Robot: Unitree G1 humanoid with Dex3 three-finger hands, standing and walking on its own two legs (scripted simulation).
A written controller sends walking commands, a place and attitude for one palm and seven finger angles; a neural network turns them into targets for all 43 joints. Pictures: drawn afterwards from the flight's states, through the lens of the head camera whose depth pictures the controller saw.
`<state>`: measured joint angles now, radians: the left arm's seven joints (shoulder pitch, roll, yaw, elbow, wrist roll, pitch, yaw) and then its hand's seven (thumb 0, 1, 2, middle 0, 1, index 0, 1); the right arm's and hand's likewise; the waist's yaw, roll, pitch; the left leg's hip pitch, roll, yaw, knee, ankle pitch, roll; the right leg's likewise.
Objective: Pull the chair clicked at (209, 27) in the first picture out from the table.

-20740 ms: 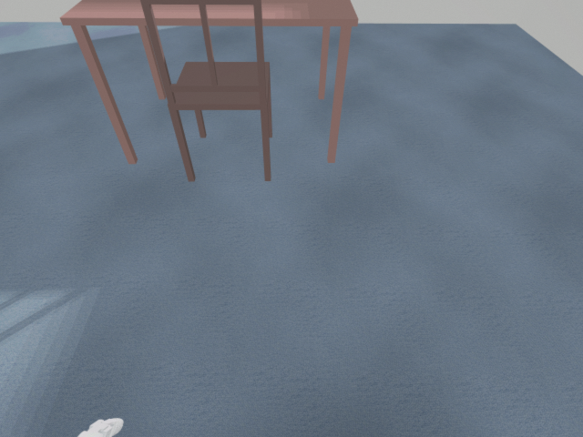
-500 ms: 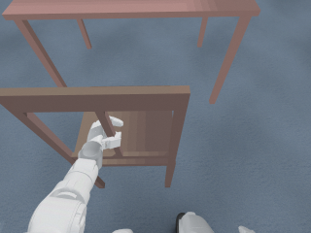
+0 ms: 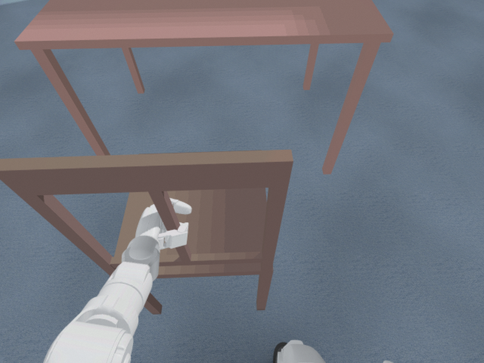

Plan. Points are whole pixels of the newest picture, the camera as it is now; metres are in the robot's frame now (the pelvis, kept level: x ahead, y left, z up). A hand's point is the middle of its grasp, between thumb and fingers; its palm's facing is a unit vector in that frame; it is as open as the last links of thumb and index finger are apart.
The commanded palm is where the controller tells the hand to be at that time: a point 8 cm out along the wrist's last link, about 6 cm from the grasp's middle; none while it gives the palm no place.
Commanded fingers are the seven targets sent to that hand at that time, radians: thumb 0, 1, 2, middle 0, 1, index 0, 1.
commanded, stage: step backward, pulling the chair out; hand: left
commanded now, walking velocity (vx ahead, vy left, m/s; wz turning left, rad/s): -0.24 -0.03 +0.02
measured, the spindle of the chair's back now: (174, 229) +0.37 +0.15 -0.07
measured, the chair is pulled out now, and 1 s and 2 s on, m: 0.51 0.51 0.53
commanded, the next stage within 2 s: stop walking, hand still on the chair in 1.34 s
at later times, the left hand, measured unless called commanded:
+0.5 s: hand (181, 232) +0.35 +0.13 -0.05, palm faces +0.01 -0.98 -0.20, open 5.6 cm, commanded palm +0.36 +0.19 -0.04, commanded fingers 0.00 0.90 0.90 -0.50 -1.45 -0.50 -1.45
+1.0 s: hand (181, 232) +0.35 +0.13 -0.05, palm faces +0.01 -0.98 -0.20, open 5.6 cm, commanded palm +0.36 +0.18 -0.04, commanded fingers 0.00 0.90 0.90 -0.50 -1.45 -0.50 -1.45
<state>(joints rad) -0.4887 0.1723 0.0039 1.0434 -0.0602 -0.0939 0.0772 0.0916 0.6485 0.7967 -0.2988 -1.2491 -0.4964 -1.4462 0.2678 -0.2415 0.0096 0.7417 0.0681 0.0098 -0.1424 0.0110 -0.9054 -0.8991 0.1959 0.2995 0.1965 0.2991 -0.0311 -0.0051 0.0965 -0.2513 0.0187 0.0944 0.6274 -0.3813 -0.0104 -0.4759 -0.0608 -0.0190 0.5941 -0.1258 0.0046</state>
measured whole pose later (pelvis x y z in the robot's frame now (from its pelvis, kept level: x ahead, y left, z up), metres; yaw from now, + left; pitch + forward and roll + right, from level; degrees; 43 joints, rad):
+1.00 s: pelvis +0.00 +0.00 +0.00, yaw +0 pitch +0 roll +2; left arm -0.49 0.17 0.00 1.04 -0.06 -0.09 0.08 0.09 0.64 0.81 -0.31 -1.26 -0.50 -1.45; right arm 0.26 -0.22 0.02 0.74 0.06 0.02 -0.14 0.01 -0.90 -0.90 0.20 0.30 0.20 0.30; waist -0.03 -0.01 0.09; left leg -0.26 0.02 0.09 0.64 -0.39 -0.01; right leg -0.49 -0.06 -0.02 0.62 -0.14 0.00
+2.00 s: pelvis +0.04 +0.00 +0.01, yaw -1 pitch +0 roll +0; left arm -0.17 0.14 -0.03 0.70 -0.03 -0.03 0.12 0.08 0.66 0.76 -0.29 -1.28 -0.50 -1.45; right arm 0.19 -0.23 0.01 0.67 0.04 0.05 -0.12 0.01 -0.90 -0.90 0.20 0.30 0.20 0.30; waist -0.04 0.01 0.07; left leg -0.09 0.04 0.10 0.46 -0.36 -0.02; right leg -0.34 -0.03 -0.02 0.48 -0.14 0.00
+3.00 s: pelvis +0.05 +0.00 -0.02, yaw +4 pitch +11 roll +1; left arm -0.07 0.16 -0.04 0.40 -0.05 0.13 0.03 0.00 -0.49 0.22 -0.24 -0.73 -0.25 -0.74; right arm 0.24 -0.28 0.00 0.61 0.04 -0.04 -0.03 0.01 -0.91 -0.90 0.20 0.30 0.20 0.30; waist -0.04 0.06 -0.10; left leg -0.47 0.02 0.03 0.77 -0.49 -0.01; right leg -0.69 -0.09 -0.07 0.77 -0.27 0.01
